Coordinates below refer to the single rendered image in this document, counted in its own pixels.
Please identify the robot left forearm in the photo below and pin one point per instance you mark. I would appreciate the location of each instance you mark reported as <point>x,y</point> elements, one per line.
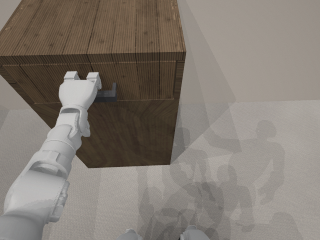
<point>59,149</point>

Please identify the handle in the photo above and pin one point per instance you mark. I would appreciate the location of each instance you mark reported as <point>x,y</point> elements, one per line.
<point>106,95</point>

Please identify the robot shin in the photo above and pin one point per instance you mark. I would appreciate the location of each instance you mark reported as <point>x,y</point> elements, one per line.
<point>130,231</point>
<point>191,227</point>

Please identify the left robot hand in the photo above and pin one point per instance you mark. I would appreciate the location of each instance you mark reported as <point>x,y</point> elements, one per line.
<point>74,91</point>

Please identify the right robot shin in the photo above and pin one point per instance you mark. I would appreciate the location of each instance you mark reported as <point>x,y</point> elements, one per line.
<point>191,227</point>

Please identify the left robot shin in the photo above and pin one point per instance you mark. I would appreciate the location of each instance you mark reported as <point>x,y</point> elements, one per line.
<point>130,231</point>

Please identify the robot left upper arm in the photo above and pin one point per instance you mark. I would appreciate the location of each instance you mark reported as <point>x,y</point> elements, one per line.
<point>38,199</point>

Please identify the cabinet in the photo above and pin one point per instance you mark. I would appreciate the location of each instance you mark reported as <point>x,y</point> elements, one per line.
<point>126,133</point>

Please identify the drawer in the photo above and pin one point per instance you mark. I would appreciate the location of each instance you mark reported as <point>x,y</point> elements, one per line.
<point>136,80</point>

